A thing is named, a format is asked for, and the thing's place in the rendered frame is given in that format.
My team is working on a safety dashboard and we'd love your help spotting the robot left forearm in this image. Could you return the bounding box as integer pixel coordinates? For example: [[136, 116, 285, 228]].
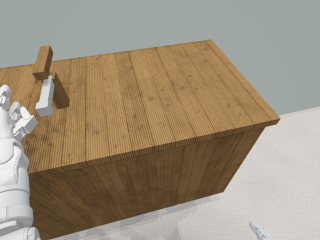
[[0, 138, 34, 237]]

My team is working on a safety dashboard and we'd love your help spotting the robot left upper arm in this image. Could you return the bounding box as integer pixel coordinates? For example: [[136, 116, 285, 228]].
[[0, 226, 41, 240]]

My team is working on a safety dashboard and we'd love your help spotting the counter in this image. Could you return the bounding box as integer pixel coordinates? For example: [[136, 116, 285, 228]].
[[0, 39, 281, 240]]

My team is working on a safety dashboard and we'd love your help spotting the right robot hand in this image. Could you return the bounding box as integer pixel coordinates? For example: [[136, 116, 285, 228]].
[[249, 221, 274, 240]]

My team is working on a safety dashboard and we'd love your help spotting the left robot hand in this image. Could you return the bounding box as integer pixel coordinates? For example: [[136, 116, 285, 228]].
[[0, 85, 38, 144]]

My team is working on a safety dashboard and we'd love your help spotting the tap lever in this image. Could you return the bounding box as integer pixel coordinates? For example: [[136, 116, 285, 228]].
[[35, 75, 55, 117]]

